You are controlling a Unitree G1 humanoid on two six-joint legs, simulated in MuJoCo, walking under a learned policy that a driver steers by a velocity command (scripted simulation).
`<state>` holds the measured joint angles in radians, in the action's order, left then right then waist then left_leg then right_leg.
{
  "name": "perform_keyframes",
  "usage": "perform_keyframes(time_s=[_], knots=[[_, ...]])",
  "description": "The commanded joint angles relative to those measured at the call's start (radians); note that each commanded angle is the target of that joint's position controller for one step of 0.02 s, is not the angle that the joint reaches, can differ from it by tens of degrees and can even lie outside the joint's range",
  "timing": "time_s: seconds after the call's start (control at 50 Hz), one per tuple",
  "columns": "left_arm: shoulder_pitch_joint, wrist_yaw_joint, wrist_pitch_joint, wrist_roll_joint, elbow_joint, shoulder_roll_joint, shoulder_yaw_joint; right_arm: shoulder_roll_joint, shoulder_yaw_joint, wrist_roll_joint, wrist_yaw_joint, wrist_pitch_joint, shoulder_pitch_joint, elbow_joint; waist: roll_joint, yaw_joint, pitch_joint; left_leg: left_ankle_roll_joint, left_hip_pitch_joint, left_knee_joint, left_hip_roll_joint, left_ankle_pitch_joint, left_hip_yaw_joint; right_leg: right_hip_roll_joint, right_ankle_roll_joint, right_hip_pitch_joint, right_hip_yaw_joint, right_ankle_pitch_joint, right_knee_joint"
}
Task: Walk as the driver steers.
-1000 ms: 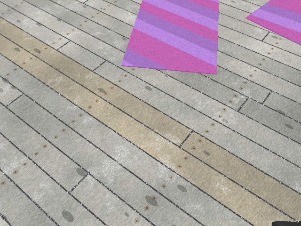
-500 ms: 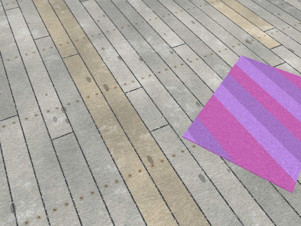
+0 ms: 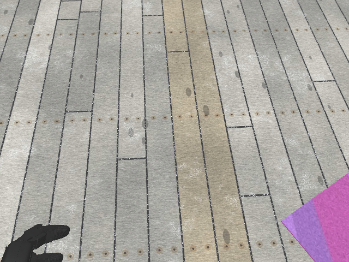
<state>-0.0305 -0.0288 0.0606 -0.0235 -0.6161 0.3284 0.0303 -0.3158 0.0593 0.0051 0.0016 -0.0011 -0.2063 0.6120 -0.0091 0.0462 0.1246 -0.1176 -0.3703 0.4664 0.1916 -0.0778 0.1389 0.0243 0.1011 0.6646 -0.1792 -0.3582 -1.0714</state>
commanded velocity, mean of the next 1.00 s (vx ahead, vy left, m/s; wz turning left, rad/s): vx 0.04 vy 0.00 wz -0.57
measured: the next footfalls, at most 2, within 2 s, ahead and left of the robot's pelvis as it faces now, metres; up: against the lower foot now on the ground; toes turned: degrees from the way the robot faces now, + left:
right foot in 0.22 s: +0.18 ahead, -0.20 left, +0.00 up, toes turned +3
left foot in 0.54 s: +0.16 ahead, +0.03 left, +0.00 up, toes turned -24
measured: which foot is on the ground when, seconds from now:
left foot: down 0.00-0.26, up 0.28-0.52, down 0.54-1.00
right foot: up 0.00-0.20, down 0.22-0.56, up 0.58-1.00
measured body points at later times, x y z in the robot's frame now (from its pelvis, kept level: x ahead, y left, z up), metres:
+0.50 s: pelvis +0.09 -0.06 +0.01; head +0.13 -0.07 +0.45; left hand +0.26 +0.21 -0.09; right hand +0.21 -0.36 -0.09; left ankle +0.11 +0.06 -0.71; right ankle +0.14 -0.20 -0.73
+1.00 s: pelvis +0.10 -0.07 +0.01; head +0.14 -0.11 +0.45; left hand +0.42 +0.01 -0.08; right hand +0.02 -0.38 -0.10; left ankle +0.12 +0.05 -0.73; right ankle +0.04 -0.19 -0.71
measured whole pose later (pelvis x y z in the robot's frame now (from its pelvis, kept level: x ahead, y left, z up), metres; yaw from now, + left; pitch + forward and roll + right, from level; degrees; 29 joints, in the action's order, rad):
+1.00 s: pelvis +0.10 -0.07 +0.01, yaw -40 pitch +2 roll +1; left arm -0.14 0.03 -0.08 0.03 -0.54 0.31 0.07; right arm -0.31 0.08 0.02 0.00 0.02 -0.14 0.73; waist -0.01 0.04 0.08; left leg 0.01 -0.14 0.45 -0.08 -0.33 -0.27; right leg 0.08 0.05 0.42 0.06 -0.30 -0.71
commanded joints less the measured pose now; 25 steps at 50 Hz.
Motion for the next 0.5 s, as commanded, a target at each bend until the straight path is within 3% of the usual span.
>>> perform_keyframes(time_s=[0.02, 0.08, 0.12, 0.14, 0.18, 0.2, 0.22, 0.24, 0.26, 0.28, 0.3, 0.32, 0.34, 0.38, 0.4, 0.44, 0.5], knots=[[-0.149, -0.006, -0.022, 0.003, 0.007, 0.065, 0.023, -0.149, 0.042, 0.002, -0.034, 0.01, 0.031, -0.062, 0.018, -0.065, -0.293, -0.125, 0.057, -0.06, -0.246, 0.483, 0.208, -0.021, 0.026, -0.169, 0.076, 0.156, 0.06], [-0.107, 0.0, -0.031, 0.013, 0.015, 0.057, 0.018, -0.096, 0.017, -0.008, -0.042, 0.024, 0.046, -0.051, 0.085, -0.04, -0.265, -0.089, 0.057, -0.071, -0.244, 0.24, 0.191, 0.007, 0.021, -0.189, 0.085, 0.253, 0.176], [-0.085, 0.01, -0.022, 0.011, 0.017, 0.04, 0.009, -0.038, -0.009, -0.026, -0.033, 0.015, 0.038, -0.028, 0.106, -0.019, -0.247, -0.09, 0.046, -0.078, -0.271, 0.139, 0.19, 0.034, 0.0, -0.273, 0.083, 0.293, 0.282], [-0.076, 0.016, -0.018, 0.014, 0.017, 0.043, 0.009, -0.028, -0.017, -0.034, -0.023, 0.008, 0.028, -0.012, 0.122, -0.007, -0.232, -0.095, 0.052, -0.073, -0.288, 0.126, 0.189, 0.034, -0.015, -0.309, 0.088, 0.277, 0.332], [-0.067, 0.024, -0.01, 0.025, 0.029, 0.073, 0.02, -0.066, -0.011, -0.04, -0.007, -0.002, 0.022, 0.013, 0.138, -0.006, -0.189, -0.097, 0.071, -0.037, -0.318, 0.161, 0.194, 0.015, -0.055, -0.35, 0.113, 0.21, 0.438], [-0.07, 0.028, -0.006, 0.026, 0.036, 0.091, 0.027, -0.096, -0.003, -0.029, -0.005, -0.003, 0.016, 0.023, 0.14, -0.015, -0.168, -0.084, 0.093, -0.012, -0.313, 0.166, 0.194, -0.003, -0.08, -0.36, 0.13, 0.24, 0.518], [-0.057, 0.03, -0.004, 0.022, 0.051, 0.121, 0.034, -0.11, 0.003, -0.021, -0.008, -0.004, -0.024, 0.038, 0.109, -0.007, -0.154, -0.05, 0.124, 0.017, -0.287, 0.127, 0.187, 0.011, -0.109, -0.36, 0.088, 0.387, 0.592], [-0.045, 0.029, -0.006, 0.014, 0.066, 0.182, 0.048, -0.117, 0.009, -0.031, -0.014, -0.009, -0.09, 0.042, 0.005, 0.038, -0.175, -0.005, 0.117, 0.087, -0.218, 0.015, 0.143, 0.072, -0.152, -0.399, -0.013, 0.661, 0.568], [-0.076, 0.03, -0.018, 0.017, 0.058, 0.211, 0.064, -0.117, 0.014, -0.025, -0.023, -0.005, -0.112, 0.048, -0.107, 0.042, -0.198, 0.051, 0.085, 0.17, -0.128, -0.121, 0.011, 0.122, -0.219, -0.425, -0.101, 0.648, 0.601], [-0.149, 0.03, -0.029, 0.028, 0.041, 0.197, 0.071, -0.113, 0.017, -0.025, -0.033, 0.001, -0.035, 0.03, -0.175, -0.014, -0.186, 0.108, 0.01, 0.282, -0.063, -0.247, -0.076, 0.194, -0.305, -0.445, -0.263, 0.57, 0.674], [-0.221, 0.026, -0.037, 0.028, 0.024, 0.169, 0.067, -0.096, 0.017, -0.018, -0.039, 0.008, 0.046, 0.001, -0.218, -0.056, -0.18, 0.131, -0.093, 0.376, -0.039, -0.425, -0.085, 0.26, -0.368, -0.499, -0.413, 0.542, 0.725], [-0.278, 0.022, -0.038, 0.021, 0.018, 0.163, 0.067, -0.091, 0.02, -0.013, -0.039, 0.018, 0.089, -0.011, -0.214, -0.098, -0.196, 0.145, -0.172, 0.54, -0.039, -0.566, -0.033, 0.28, -0.391, -0.553, -0.482, 0.496, 0.754], [-0.258, 0.013, -0.036, 0.018, 0.026, 0.165, 0.072, -0.072, 0.019, -0.013, -0.035, 0.026, 0.102, -0.017, -0.154, -0.087, -0.21, 0.146, -0.203, 0.626, -0.064, -0.529, 0.012, 0.256, -0.364, -0.566, -0.462, 0.416, 0.752], [-0.166, -0.001, -0.049, 0.043, 0.05, 0.157, 0.082, -0.057, 0.018, -0.004, -0.029, 0.026, 0.083, -0.002, -0.11, -0.043, -0.202, 0.156, -0.19, 0.525, -0.098, -0.431, 0.015, 0.167, -0.29, -0.534, -0.337, 0.377, 0.727], [-0.152, -0.006, -0.065, 0.051, 0.055, 0.146, 0.085, -0.042, 0.015, -0.002, -0.027, 0.019, 0.096, 0.002, -0.114, -0.043, -0.21, 0.164, -0.156, 0.413, -0.092, -0.395, -0.008, 0.12, -0.254, -0.53, -0.304, 0.338, 0.725], [-0.158, -0.015, -0.097, 0.046, 0.063, 0.147, 0.095, -0.021, 0.013, 0.01, -0.015, 0.005, 0.108, 0.011, -0.164, -0.053, -0.235, 0.179, -0.064, 0.273, -0.059, -0.35, -0.038, 0.077, -0.242, -0.51, -0.303, 0.319, 0.723], [-0.161, -0.016, -0.11, 0.049, 0.076, 0.164, 0.111, -0.046, 0.025, 0.019, -0.001, -0.01, 0.058, 0.037, -0.206, -0.047, -0.26, 0.162, 0.065, 0.078, -0.057, -0.281, -0.027, 0.078, -0.243, -0.482, -0.374, 0.245, 0.745]])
